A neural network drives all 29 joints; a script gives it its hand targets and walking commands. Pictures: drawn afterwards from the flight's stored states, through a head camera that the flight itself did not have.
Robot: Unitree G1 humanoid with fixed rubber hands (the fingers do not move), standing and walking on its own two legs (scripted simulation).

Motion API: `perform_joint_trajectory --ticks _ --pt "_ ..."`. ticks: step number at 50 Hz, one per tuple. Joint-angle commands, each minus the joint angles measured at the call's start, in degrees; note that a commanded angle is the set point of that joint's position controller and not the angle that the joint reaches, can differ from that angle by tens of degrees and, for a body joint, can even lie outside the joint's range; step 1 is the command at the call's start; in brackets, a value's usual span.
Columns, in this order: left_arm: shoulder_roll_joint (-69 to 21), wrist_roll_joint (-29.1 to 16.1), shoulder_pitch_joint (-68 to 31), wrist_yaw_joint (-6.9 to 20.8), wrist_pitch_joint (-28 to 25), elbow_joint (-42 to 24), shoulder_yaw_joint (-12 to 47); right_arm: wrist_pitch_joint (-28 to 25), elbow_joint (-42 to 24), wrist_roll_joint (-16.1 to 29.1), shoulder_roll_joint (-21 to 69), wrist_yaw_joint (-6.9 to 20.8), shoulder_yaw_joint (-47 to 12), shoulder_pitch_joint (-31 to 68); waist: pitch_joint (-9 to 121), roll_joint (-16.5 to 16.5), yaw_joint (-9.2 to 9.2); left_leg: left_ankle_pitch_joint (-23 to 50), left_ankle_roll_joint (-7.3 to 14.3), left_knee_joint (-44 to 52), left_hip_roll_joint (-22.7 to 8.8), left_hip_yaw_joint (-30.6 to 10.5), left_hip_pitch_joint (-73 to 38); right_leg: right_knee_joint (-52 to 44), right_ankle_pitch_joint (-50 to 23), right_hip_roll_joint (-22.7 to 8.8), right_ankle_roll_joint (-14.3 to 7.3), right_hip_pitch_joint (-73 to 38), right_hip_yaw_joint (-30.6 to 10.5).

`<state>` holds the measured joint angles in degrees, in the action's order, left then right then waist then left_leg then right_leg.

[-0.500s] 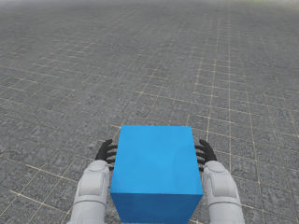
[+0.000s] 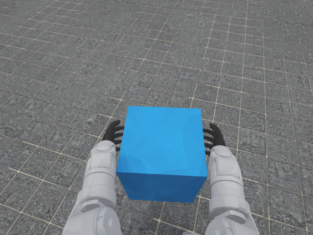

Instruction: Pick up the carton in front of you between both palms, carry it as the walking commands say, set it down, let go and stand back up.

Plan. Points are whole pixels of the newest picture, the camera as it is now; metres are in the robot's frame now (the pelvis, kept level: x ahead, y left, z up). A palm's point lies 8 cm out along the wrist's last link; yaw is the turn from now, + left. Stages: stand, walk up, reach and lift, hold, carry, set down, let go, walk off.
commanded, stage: set down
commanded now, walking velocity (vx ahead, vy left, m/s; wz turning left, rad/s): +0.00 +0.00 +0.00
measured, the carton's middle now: (162, 157) +0.36 -0.01 -0.08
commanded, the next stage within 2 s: none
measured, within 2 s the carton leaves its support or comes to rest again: neither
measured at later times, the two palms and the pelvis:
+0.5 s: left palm (129, 155) +0.42 +0.11 -0.18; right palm (210, 165) +0.37 -0.18 -0.18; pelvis -0.02 +0.04 -0.11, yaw -1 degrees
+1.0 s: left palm (143, 161) +0.46 +0.07 -0.34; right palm (210, 175) +0.39 -0.22 -0.34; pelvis -0.05 +0.03 -0.24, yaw +1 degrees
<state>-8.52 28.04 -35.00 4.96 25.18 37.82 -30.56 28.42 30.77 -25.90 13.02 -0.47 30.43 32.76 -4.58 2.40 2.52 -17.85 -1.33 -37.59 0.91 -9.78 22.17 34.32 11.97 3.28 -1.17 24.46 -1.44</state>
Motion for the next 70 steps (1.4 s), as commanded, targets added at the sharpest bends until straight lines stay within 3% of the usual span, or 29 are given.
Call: perform_joint_trajectory --ticks 1,7,10,12,15,19,23,31,38,49,61,70 --pt "-36.58 -7.06 -22.54 7.32 -6.84 4.24 17.29 -7.35 3.81 6.82 35.96 8.07 -19.29 22.45 18.56 -2.78 0.44 3.88 2.51 2.12 6.47 6.39 16.86 0.10 -10.86 1.55 2.80 -12.17 -2.12" --pt "-45.19 -14.06 -28.75 5.99 -17.10 0.87 30.76 -18.06 2.04 12.38 42.61 9.91 -31.62 29.79 40.98 -1.43 0.29 10.43 0.75 -7.01 8.33 7.57 26.76 13.38 -20.97 2.75 3.09 -6.45 -1.27" --pt "-50.04 -18.35 -32.44 4.75 -18.77 -3.37 40.04 -19.96 -0.95 15.40 44.74 11.03 -38.15 32.40 57.60 -0.52 1.73 16.65 -0.67 -12.55 8.71 8.16 26.48 19.65 -26.12 3.44 3.17 -2.93 0.32" --pt "-51.98 -20.69 -33.56 3.86 -18.38 -5.96 44.34 -19.80 -3.22 16.90 44.25 11.87 -40.67 33.48 65.70 -0.22 2.89 19.63 -1.37 -15.63 8.64 8.02 25.89 22.69 -26.37 3.85 3.17 1.32 1.36" --pt "-53.67 -21.89 -33.75 3.29 -16.38 -6.88 46.44 -18.00 -3.01 17.68 43.34 13.66 -41.07 33.57 67.83 0.77 4.22 18.43 -2.06 -18.73 8.62 7.78 27.30 25.39 -20.70 4.43 3.06 11.55 2.80" --pt "-54.19 -20.95 -35.09 3.68 -12.93 -4.03 43.67 -14.59 1.06 16.76 42.44 16.14 -37.56 34.45 61.14 2.03 5.34 9.13 -2.04 -20.70 8.76 7.72 33.88 28.00 -10.80 4.48 2.46 24.01 4.09" --pt "-52.62 -19.58 -37.53 3.76 -11.06 -0.48 39.16 -12.32 5.09 15.17 40.87 17.47 -32.52 36.14 57.01 2.52 6.09 4.09 -1.82 -23.32 8.98 8.14 40.66 30.79 -6.38 4.34 2.15 31.34 4.42" --pt "-48.52 -19.22 -44.29 1.71 -12.51 3.16 35.24 -12.63 8.07 15.44 38.60 16.82 -28.29 41.26 61.25 2.02 6.86 4.89 -1.75 -32.00 10.24 9.82 50.82 38.42 -8.79 4.39 3.28 39.19 4.50" --pt "-46.42 -20.91 -50.83 0.03 -13.53 3.44 36.31 -13.18 6.67 17.97 37.52 14.60 -29.28 47.24 68.83 1.29 7.51 2.94 -1.67 -40.15 11.66 12.07 58.33 44.96 -10.00 4.59 4.75 41.71 4.96" --pt "-42.65 -23.19 -61.70 -0.18 -12.19 6.25 35.40 -11.56 5.38 20.31 34.87 12.25 -29.44 58.12 72.49 0.92 9.36 -3.26 -1.04 -50.57 12.85 14.18 69.56 53.08 -6.98 4.46 5.76 45.25 5.94" --pt "-35.98 -23.48 -71.87 -0.99 -11.62 12.90 30.85 -11.32 7.32 19.87 28.60 12.35 -24.15 68.59 68.19 2.08 11.43 -7.67 -0.65 -59.23 12.71 15.04 77.20 60.99 -2.41 3.43 5.89 54.23 7.53" --pt "-32.28 -26.29 -77.90 -2.01 -12.02 14.66 33.10 -12.34 7.31 21.75 23.11 13.10 -22.68 74.82 67.51 3.89 13.75 -5.79 -0.81 -66.11 12.21 15.19 77.19 67.77 -4.49 2.21 5.89 58.59 8.59"
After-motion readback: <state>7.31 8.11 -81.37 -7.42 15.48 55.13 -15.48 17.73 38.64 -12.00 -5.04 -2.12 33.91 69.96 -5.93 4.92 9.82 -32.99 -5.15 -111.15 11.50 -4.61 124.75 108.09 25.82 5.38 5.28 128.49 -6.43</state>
